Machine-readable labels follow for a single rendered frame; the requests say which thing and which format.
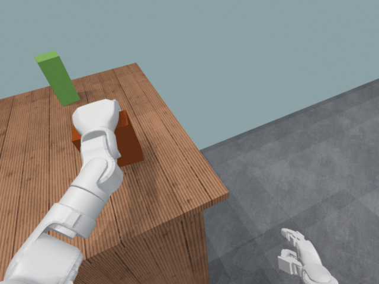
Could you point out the robot left upper arm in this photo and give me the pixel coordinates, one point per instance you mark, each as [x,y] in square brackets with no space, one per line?
[48,261]

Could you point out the table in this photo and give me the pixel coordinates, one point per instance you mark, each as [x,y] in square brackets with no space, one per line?
[151,231]

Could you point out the left robot forearm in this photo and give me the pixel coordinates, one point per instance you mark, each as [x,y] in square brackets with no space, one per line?
[80,206]

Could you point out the robot right hand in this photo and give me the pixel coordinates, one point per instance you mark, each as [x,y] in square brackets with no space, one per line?
[292,262]

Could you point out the robot left hand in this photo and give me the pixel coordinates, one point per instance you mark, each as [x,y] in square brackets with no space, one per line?
[103,113]

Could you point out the sponge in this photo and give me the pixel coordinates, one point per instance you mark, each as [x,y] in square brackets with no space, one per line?
[127,141]

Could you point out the right robot forearm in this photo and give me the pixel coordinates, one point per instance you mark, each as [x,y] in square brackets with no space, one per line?
[314,273]

